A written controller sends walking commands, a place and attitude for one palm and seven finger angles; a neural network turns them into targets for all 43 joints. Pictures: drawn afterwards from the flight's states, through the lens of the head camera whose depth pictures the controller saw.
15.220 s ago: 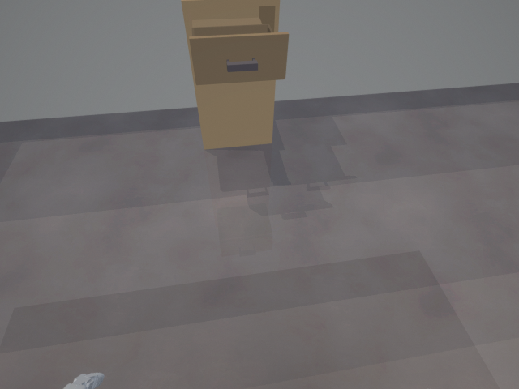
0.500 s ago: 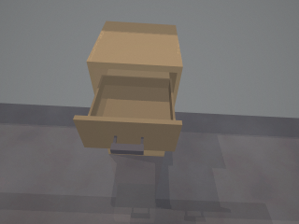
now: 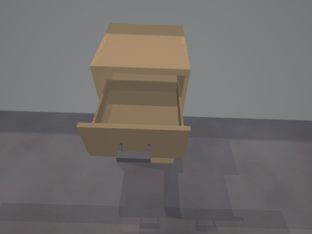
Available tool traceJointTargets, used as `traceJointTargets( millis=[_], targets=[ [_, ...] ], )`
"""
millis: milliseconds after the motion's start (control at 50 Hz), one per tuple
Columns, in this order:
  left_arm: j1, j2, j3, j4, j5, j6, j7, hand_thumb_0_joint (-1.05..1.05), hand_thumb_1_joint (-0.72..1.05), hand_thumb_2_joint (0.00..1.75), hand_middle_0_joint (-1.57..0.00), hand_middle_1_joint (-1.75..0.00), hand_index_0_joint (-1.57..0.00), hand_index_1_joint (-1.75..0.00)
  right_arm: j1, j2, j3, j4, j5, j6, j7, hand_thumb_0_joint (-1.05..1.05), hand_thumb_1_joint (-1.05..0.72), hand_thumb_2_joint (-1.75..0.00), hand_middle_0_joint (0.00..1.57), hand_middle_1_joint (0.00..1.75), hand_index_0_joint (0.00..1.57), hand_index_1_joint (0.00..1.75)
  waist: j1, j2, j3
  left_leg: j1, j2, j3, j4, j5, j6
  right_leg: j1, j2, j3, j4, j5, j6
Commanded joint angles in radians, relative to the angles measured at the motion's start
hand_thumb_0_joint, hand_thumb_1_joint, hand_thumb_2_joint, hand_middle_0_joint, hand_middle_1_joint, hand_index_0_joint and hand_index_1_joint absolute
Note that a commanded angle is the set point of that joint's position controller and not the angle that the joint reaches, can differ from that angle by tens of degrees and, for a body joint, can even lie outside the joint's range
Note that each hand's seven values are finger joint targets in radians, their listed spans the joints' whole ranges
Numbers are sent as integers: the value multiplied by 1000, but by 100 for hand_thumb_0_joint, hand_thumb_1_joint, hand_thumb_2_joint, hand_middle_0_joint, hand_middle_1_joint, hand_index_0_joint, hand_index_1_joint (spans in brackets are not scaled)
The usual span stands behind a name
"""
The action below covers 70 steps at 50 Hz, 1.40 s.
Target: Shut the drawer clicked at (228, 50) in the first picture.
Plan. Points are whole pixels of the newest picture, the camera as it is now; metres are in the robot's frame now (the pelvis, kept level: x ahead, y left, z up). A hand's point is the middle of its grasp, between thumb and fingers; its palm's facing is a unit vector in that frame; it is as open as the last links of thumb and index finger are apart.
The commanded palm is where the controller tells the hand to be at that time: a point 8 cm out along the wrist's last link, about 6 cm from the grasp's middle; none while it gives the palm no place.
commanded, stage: look again from close up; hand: left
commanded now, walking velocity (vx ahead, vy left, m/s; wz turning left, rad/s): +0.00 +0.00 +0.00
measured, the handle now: (134, 151) +0.40 +0.10 -0.10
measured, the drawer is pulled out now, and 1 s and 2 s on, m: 0.30 0.30 0.30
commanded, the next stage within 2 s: raise the hand and make a fist in 0.22 s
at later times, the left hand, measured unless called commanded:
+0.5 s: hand out of the picture +0.12 +0.18 -0.08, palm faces +0.19 -0.96 -0.22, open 7.0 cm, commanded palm +0.11 +0.19 -0.07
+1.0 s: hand (125, 221) +0.17 +0.09 -0.03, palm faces +0.02 -1.00 -0.04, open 4.6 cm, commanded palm +0.14 +0.15 -0.04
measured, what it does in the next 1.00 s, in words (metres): lowers itself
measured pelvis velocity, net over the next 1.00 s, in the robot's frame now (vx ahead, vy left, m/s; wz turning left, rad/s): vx -0.04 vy -0.07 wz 0.05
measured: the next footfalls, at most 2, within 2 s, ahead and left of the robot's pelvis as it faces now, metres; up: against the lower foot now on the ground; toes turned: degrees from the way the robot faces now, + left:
none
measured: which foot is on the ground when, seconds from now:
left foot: down 0.00-1.00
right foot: down 0.00-1.00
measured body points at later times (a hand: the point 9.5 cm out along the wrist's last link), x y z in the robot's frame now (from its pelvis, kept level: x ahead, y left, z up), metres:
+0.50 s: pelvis -0.01 +0.00 -0.02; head -0.01 -0.02 +0.43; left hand +0.11 +0.23 -0.06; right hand +0.06 -0.26 -0.14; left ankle +0.00 +0.06 -0.74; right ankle -0.02 -0.11 -0.74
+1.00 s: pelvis -0.04 -0.07 -0.10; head +0.02 -0.07 +0.34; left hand +0.16 +0.14 -0.03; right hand +0.19 -0.25 -0.18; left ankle +0.00 +0.06 -0.74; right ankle -0.02 -0.11 -0.74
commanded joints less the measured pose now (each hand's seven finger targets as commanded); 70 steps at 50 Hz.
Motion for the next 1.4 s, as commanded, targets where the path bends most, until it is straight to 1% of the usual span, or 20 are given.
traceJointTargets(
  millis=[0, 280, 300, 320, 340, 360, 380, 480, 500, 540, 580, 600, 660, 700, 780, 860, 940, 1020, 1180, 1380],
  targets=[
    [95, 74, 12, -12, -2, -9, 9, 0, 90, 90, -20, -30, -20, -30, 74, -94, -21, -24, 4, -21, -8, 0, -90, -90, 20, 30, 20, 30, 8, -2, 67, 3, 179, -167, -78, 87, -20, -80, -98, 71, -61, 105, -36],
    [104, 68, 10, -3, -2, -9, 10, 0, 90, 90, -20, -30, -20, -30, 76, -88, -20, -21, 5, -22, -12, 0, -90, -90, 20, 30, 20, 30, 3, 7, 84, 15, 176, -160, -69, 110, -21, -92, -100, 73, -67, 109, -37],
    [91, 107, 7, 9, 23, -40, 41, 0, 90, 90, -20, -30, -20, -30, -12, -147, -15, -104, 3, -28, 2, 0, -90, -90, 20, 30, 20, 30, 17, -33, 152, -124, 188, -145, 105, 292, -55, -121, -113, 70, -46, 243, -17],
    [-561, 278, 70, -1513, -178, -212, 29, 0, 90, 90, -22, -32, -22, -32, 8, -342, -67, -482, 39, -155, -30, 0, -90, -90, 20, 30, 20, 30, -130, 151, -373, 246, 103, -116, 46, 298, -86, -111, -8, -19, 62, 211, -14],
    [-270, 211, 49, -1337, -117, -166, 77, 0, 90, 90, -24, -34, -24, -34, -89, -251, -24, -419, 33, -258, -46, 0, -90, -90, 20, 30, 20, 30, -36, 311, -396, 256, 165, -128, 22, 344, -115, -161, 5, -38, 167, 1, -39],
    [21, 88, -51, -1172, -108, -38, 106, 0, 90, 90, -26, -37, -26, -37, -53, -204, -31, -406, 57, -301, -25, 0, -90, -90, 20, 30, 20, 30, -55, 253, -253, 118, 167, -187, -35, 180, -140, -263, 1, -51, 222, -129, -12],
    [28, -77, -146, -1138, -152, -14, 104, 0, 90, 90, -28, -39, -28, -39, -55, -220, -26, -393, 55, -319, -25, 0, -90, -90, 20, 30, 20, 30, -54, 125, -69, -13, 142, -191, -29, 41, -127, -305, -5, -63, 241, -118, -15],
    [19, -74, -149, -1143, -168, -239, 34, 0, 90, 90, -38, -50, -38, -50, -111, -286, -75, -545, 18, -363, -11, 0, -90, -90, 20, 30, 20, 30, -95, -260, -36, -309, 96, -181, 288, -189, -69, -486, 0, -96, 225, -186, -9],
    [120, -97, -125, -1071, -182, -307, -4, 0, 90, 90, -40, -52, -40, -52, -141, -280, -85, -573, 13, -360, -2, 0, -90, -90, 20, 30, 20, 30, -55, -304, -39, -382, 97, -164, 341, -200, -77, -550, 5, -101, 273, -234, -13],
    [312, -73, -45, -1035, -220, -457, -108, 0, 90, 90, -44, -56, -44, -56, -188, -266, -101, -637, 7, -342, 25, 0, -90, -90, 20, 30, 20, 30, 29, -275, -131, -501, 78, -113, 439, -147, -93, -568, 8, -88, 376, -221, -28],
    [383, 28, 66, -1040, -200, -592, -185, 0, 90, 90, -48, -60, -48, -60, -223, -255, -115, -681, 3, -300, 68, 0, -90, -90, 20, 30, 20, 30, 77, -24, -207, -527, 64, -79, 522, -37, -115, -571, 5, -80, 507, -71, -54],
    [384, 79, 114, -1056, -176, -601, -180, 0, 90, 90, -50, -62, -50, -62, -249, -254, -122, -725, 2, -270, 75, 0, -90, -90, 20, 30, 20, 30, 95, 0, -234, -559, 62, -67, 544, -25, -109, -573, 6, -74, 553, -44, -58],
    [310, 115, 107, -1215, -126, -496, -132, 0, 90, 90, -56, -69, -56, -69, -282, -240, -105, -835, 15, -171, 69, 0, -90, -90, 20, 30, 20, 30, 101, 60, -286, -601, 46, -42, 562, -73, -86, -538, 5, -25, 568, -23, -60],
    [203, 86, 72, -1364, -141, -465, -83, 0, 90, 90, -60, -73, -60, -73, -260, -218, -93, -875, 21, -134, 50, 0, -90, -90, 20, 30, 20, 30, 63, 59, -310, -606, 44, -36, 589, -117, -68, -536, 4, 22, 528, -58, -49],
    [9, 91, 65, -1545, -173, -569, -45, 0, 90, 90, -68, -82, -68, -82, -183, -197, -81, -837, 11, -138, 13, 0, -90, -90, 20, 30, 20, 30, -32, 14, -370, -635, 74, -69, 693, -112, -50, -551, -6, 115, 497, -21, -5],
    [-73, 77, -24, -1449, -194, -625, -164, 0, 90, 90, -76, -91, -76, -91, -195, -218, -58, -784, 16, -195, 2, 0, -90, -90, 20, 30, 20, 30, -101, -9, -297, -722, 87, -88, 775, -177, -44, -621, -32, 178, 460, -100, 32],
    [48, 131, 39, -1328, -230, -492, -263, 0, 90, 90, -84, -99, -84, -99, -178, -234, -55, -790, 43, -204, -12, 0, -90, -90, 20, 30, 20, 30, -39, -46, -365, -755, 78, -86, 751, -185, -48, -473, -70, 223, 406, -113, 66],
    [61, 170, 147, -1356, -256, -370, -221, 0, 90, 90, -92, -108, -92, -108, -198, -215, -52, -813, 50, -168, -26, 0, -90, -90, 20, 30, 20, 30, 4, -75, -387, -748, 70, -82, 698, -168, -56, -343, -102, 244, 377, -33, 87],
    [98, 94, 97, -1359, -221, -472, -134, 0, 90, 90, -108, -125, -108, -125, -168, -219, -66, -775, 32, -185, -13, 0, -90, -90, 20, 30, 20, 30, -13, -97, -324, -719, 74, -79, 647, -130, -62, -357, -99, 209, 397, 126, 98],
    [82, 85, 15, -1448, -158, -485, -48, 0, 90, 90, -128, -147, -128, -147, -143, -240, -77, -811, 22, -183, 0, 0, -90, -90, 20, 30, 20, 30, -20, -21, -342, -567, 82, -72, 584, -90, -45, -476, -29, 67, 432, -24, 16]
  ],
)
